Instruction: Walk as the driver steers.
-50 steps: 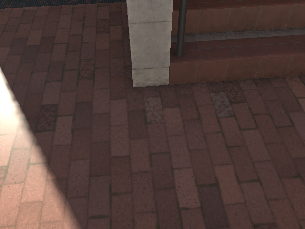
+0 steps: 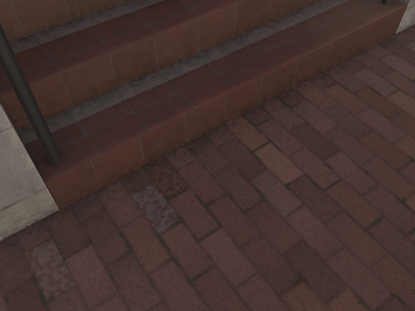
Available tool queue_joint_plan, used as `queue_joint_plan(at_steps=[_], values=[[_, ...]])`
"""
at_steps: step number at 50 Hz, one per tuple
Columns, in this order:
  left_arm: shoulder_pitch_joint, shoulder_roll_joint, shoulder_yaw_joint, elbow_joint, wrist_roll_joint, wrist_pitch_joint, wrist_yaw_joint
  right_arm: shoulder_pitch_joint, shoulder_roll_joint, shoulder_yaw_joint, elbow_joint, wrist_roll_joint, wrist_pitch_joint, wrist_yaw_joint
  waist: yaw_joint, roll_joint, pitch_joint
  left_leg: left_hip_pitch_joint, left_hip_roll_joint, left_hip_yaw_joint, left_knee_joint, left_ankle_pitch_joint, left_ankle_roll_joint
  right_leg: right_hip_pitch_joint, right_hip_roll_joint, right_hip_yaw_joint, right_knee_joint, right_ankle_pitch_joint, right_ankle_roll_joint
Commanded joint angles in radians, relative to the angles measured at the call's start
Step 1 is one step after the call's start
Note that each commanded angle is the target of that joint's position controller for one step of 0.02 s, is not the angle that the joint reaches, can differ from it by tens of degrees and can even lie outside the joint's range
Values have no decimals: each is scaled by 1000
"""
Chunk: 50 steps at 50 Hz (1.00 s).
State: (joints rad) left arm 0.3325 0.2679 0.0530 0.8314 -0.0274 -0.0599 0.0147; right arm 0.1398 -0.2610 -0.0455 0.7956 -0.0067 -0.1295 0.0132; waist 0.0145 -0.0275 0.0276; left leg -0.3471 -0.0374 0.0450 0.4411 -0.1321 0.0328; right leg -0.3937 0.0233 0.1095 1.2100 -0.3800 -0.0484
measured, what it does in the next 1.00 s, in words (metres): walks ahead: right foot, then left foot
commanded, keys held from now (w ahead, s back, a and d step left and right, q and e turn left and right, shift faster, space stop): w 0.44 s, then w+q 0.56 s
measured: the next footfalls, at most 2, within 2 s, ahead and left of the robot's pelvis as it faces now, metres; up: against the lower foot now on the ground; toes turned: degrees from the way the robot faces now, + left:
right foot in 0.38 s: +0.36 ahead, -0.17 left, +0.00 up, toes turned -6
left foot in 0.94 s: +0.66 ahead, +0.05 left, +0.00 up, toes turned +14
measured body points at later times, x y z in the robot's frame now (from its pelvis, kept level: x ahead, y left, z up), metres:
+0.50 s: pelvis +0.27 -0.08 +0.00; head +0.29 -0.09 +0.45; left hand +0.43 +0.17 -0.09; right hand +0.30 -0.35 -0.14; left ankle +0.18 +0.08 -0.64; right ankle +0.32 -0.16 -0.73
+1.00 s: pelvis +0.53 -0.03 -0.02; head +0.58 -0.02 +0.43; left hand +0.49 +0.23 -0.16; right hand +0.76 -0.24 -0.12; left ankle +0.62 +0.05 -0.74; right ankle +0.35 -0.17 -0.66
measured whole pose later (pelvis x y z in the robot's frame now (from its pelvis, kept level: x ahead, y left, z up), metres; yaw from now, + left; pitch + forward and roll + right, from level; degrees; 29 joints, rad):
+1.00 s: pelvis +0.53 -0.03 -0.02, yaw +12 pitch +2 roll +0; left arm 0.34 0.25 0.04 0.90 0.02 -0.07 0.00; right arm 0.10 -0.26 -0.05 0.74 -0.05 -0.04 0.05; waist 0.03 0.00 0.07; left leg -0.50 -0.06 0.08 0.63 -0.16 0.13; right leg -0.14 -0.07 -0.14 1.01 -0.46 0.00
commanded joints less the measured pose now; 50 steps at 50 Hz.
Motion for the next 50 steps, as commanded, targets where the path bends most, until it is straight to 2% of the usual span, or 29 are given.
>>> queue_joint_plan(at_steps=[1, 3, 6, 10, 12, 14, 16, 17, 18, 19, 20, 21, 22, 23, 24, 26, 29, 32, 36, 39, 42, 43, 44, 45, 46, 47, 48, 49, 50], values=[[20, 46, 15, -74, -1, -10, -6, 77, -78, -20, -5, -8, -8, 7, -11, 88, -57, 217, 275, -315, -265, 18, 180, -218, -122, 29, -2, 76, 0], [-11, 22, 6, -92, 4, -4, -7, 94, -92, -25, 19, 5, -16, 12, -5, 88, -31, 192, 275, -255, -302, 82, 206, -243, -135, 8, -81, 87, 4], [-111, 22, -6, -136, 23, -12, -12, 116, -135, -36, 39, 12, -11, 7, -17, 66, -14, 209, 279, -194, -330, 159, 219, -295, -160, -24, -250, 206, 21], [-249, 17, -19, -172, 16, -28, -30, 163, -164, -36, 60, 26, 9, 1, -64, 82, 6, 199, 232, -88, -313, 173, 173, -217, -128, -93, -499, 379, 27], [-309, 27, -19, -195, 9, -29, -37, 210, -176, -36, 80, 33, 18, 2, -86, 95, 14, 233, 252, -91, -298, 140, 163, -196, -112, -108, -564, 384, 25], [-345, 46, -14, -219, 4, -31, -45, 230, -185, -37, 95, 38, 30, 1, -85, 107, 25, 290, 286, -106, -272, 127, 148, -193, -102, -107, -614, 338, 5], [-323, 70, -4, -224, 7, -35, -51, 223, -199, -39, 103, 40, 43, -2, -51, 117, 12, 328, 306, -106, -210, 196, 128, -127, -78, -126, -664, 283, -25], [-247, 92, 10, -204, 13, -36, -50, 207, -201, -37, 101, 40, 49, -4, 1, 114, -28, 323, 284, -77, -114, 334, 107, -9, -48, -151, -699, 281, -44], [-93, 139, 37, -155, 16, -35, -43, 212, -176, -28, 101, 33, 53, -7, 67, 91, -119, 274, 232, -30, 75, 439, 79, 200, -26, -161, -709, 282, -72], [100, 226, 65, -121, 26, -29, -29, 209, -129, -5, 69, 7, 49, -10, 139, -38, -266, 70, 172, 27, 411, 217, 34, 494, -217, 60, -701, 299, -140], [136, 309, 76, -112, 31, -25, -32, 322, -1, 33, 51, 9, 25, -4, 66, -301, -370, -310, 0, -10, 742, -395, -15, 767, -425, 539, -841, 130, -296], [138, 204, 52, -114, 22, -29, -36, 272, -121, 5, 64, 34, 6, 2, 100, -178, -348, -424, 46, -137, 867, -430, 0, 734, -417, 610, -910, 41, -284], [62, 166, 38, -124, 22, -35, -38, 187, -163, -9, 35, 52, -3, 5, 81, -135, -214, -476, 95, -125, 874, -333, 18, 617, -384, 456, -914, 110, -241], [-17, 132, 28, -136, 23, -36, -40, 151, -150, -8, 34, 46, 1, 0, 48, -57, -157, -432, 141, -112, 832, -238, 16, 488, -343, 322, -929, 216, -213], [-71, 98, 19, -141, 27, -38, -44, 137, -138, -11, 36, 32, 12, -4, 20, -37, -106, -386, 168, -114, 774, -179, 9, 381, -302, 225, -962, 284, -193], [-102, 76, 17, -128, 36, -54, -47, 176, -102, -12, 49, 34, 44, -4, -25, -59, -86, -285, 189, -128, 730, -110, -1, 272, -268, 116, -1028, 343, -178], [-77, 98, 28, -88, 46, -73, -38, 148, -79, -16, 37, 36, 71, -9, -34, -30, -36, -327, 168, -169, 668, -22, -14, 244, -262, -6, -1072, 458, -174], [-52, 106, 31, -58, 47, -70, -22, 83, -74, -21, 13, 30, 71, -6, -18, -21, -9, -391, 142, -194, 527, 119, -22, 287, -255, -92, -1088, 485, -152], [-36, 127, 32, -33, 41, -64, -7, -38, -51, -11, -30, 23, 65, 15, 26, -15, 32, -368, 130, -118, 323, 260, -14, 322, -246, -191, -1109, 471, -117], [20, 138, 36, 3, 34, -48, -1, -124, -36, -2, -80, 24, 63, 33, 64, -3, 65, -421, 128, -79, 241, 230, 5, 436, -278, -226, -1078, 520, -110], [31, 155, 40, 17, 25, -23, 3, -178, -40, -2, -132, 26, 61, 55, 70, -9, 72, -436, 109, -18, 198, 115, 31, 530, -305, -259, -1002, 651, -96], [79, 110, 21, 50, 73, -29, 0, -163, -39, 3, -127, -67, 83, 64, 55, -26, 89, -341, 71, 85, 136, 88, 50, 509, -260, -323, -970, 723, -70], [104, 117, 21, 59, 68, -34, 2, -149, -39, -3, -127, -72, 93, 65, 62, -61, 71, -245, 25, 126, 146, 31, 71, 489, -259, -326, -908, 909, -64], [92, 152, 26, 63, 66, -30, 5, -78, -56, -12, -117, -64, 95, 59, 17, -91, 27, -154, -14, 128, 155, -51, 100, 494, -264, -334, -791, 1084, -56], [73, 178, 32, 59, 66, -22, 8, 62, -86, -26, -85, -56, 89, 50, -50, -96, -54, -18, -55, 116, 136, -97, 132, 481, -264, -338, -609, 1147, -52], [52, 185, 31, 44, 63, -18, 9, 243, -130, -49, -32, -60, 81, 35, -140, -57, -165, 214, -49, 63, 80, -68, 176, 371, -246, -351, -359, 992, -28], [75, 105, 11, -13, 40, -25, -4, 337, -256, -88, -22, -62, 83, 16, -150, 124, -304, 531, 210, -309, 62, -157, 278, 43, -168, -362, -7, 528, 20], [56, 91, 11, -56, 39, -33, -19, 297, -313, -102, -38, -30, 90, 16, -105, 244, -399, 682, 398, -809, -90, -7, 397, -234, 22, -193, 249, -170, 58], [-69, 128, 13, -74, 50, -41, -22, 286, -281, -99, -32, -19, 100, 10, -137, 105, -308, 646, 349, -677, -118, 15, 358, -336, -43, -55, 244, -74, 36]])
